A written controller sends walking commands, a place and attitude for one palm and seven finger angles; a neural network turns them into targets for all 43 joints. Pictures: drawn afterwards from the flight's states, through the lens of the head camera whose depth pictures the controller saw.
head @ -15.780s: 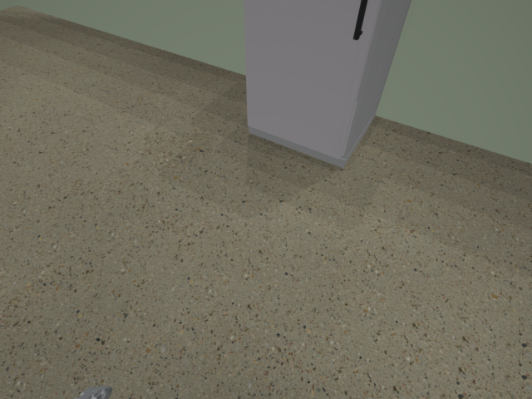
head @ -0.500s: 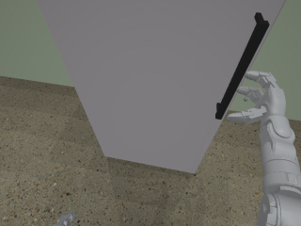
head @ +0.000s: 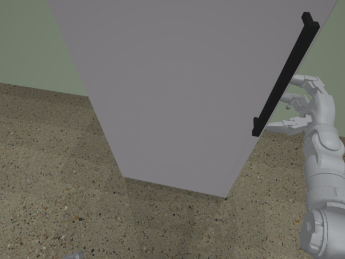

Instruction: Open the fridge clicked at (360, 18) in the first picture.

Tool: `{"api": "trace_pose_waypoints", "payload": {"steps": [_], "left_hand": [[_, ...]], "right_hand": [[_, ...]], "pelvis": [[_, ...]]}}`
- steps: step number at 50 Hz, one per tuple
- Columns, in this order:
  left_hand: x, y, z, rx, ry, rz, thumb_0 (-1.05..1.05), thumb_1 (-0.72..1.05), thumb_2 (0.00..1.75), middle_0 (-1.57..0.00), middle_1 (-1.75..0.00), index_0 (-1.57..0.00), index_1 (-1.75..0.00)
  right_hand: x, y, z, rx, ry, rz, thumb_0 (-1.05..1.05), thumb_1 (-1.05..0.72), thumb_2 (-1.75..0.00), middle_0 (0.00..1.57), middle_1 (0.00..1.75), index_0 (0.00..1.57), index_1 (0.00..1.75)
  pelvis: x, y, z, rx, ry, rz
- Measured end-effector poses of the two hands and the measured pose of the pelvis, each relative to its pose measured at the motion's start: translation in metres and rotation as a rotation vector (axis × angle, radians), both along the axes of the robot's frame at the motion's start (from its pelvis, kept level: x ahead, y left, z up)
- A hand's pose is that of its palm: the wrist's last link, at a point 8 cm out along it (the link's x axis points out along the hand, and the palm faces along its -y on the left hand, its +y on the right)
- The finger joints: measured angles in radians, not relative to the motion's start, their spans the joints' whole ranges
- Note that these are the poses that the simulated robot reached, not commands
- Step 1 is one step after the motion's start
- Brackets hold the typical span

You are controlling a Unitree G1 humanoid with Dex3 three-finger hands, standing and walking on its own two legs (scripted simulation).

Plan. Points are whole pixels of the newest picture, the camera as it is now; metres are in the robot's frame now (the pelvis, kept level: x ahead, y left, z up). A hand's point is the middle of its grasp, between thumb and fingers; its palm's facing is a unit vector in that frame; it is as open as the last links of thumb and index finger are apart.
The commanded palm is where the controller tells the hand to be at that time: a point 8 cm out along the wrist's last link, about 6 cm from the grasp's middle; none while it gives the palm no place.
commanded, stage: feel for the door with the fingertips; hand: right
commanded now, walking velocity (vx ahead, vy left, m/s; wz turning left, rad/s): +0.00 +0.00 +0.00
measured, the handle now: (276, 87) +0.50 -0.18 +0.15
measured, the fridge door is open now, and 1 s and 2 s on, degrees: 0 0 0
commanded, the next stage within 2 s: slide the fingers in behind the handle in 0.06 s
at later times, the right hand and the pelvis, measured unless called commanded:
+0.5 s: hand (286, 108) +0.45 -0.20 +0.12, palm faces +0.08 +1.00 +0.02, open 13.9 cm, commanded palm +0.42 -0.25 +0.13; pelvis +0.00 -0.01 +0.00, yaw +1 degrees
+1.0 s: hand (273, 108) +0.45 -0.17 +0.13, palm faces +0.09 +1.00 +0.01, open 14.0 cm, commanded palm +0.41 -0.22 +0.13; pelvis +0.00 +0.00 +0.00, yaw +0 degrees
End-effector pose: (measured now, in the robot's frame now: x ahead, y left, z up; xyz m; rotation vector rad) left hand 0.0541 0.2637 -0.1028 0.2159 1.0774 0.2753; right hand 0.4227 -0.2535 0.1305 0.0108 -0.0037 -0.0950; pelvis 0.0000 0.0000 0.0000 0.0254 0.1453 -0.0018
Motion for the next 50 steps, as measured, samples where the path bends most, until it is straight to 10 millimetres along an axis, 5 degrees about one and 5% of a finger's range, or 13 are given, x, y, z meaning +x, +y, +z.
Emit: {"api": "trace_pose_waypoints", "payload": {"steps": [20, 50], "left_hand": [[-0.015, -0.009, -0.005, -0.012, 0.042, 0.007, 0.01, 0.9, 0.89, -0.2, -0.3, -0.21, -0.3], [0.026, -0.017, 0.0, -0.044, -0.07, -0.031, 0.01, 0.9, 0.89, -0.2, -0.3, -0.21, -0.3]], "right_hand": [[0.006, -0.003, -0.002, 0.007, -0.006, 0.006, -0.01, 0.5, -0.3, 0.34, 1.24, 0.34, 1.23], [-0.002, 0.03, -0.005, 0.003, -0.004, 0.005, -0.01, 0.51, -0.3, 0.3, 1.2, 0.3, 1.2]], "pelvis": [[-0.003, -0.005, -0.003, 0.005, 0.02, 0.001], [0.005, -0.005, 0.0, -0.002, -0.008, 0.006]]}}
